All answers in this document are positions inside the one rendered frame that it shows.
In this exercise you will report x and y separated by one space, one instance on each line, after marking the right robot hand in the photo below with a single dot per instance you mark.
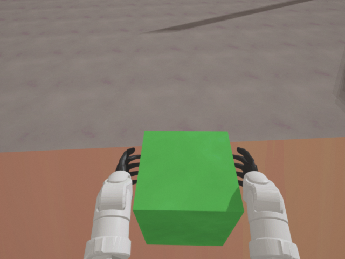
247 166

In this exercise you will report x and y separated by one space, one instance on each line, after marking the carton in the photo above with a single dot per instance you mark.
187 191

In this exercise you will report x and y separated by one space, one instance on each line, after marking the left robot hand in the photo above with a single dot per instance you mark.
125 160

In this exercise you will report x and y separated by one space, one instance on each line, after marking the robot right forearm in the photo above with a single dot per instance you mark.
270 235

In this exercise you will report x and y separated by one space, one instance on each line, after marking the robot left forearm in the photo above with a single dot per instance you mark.
110 231

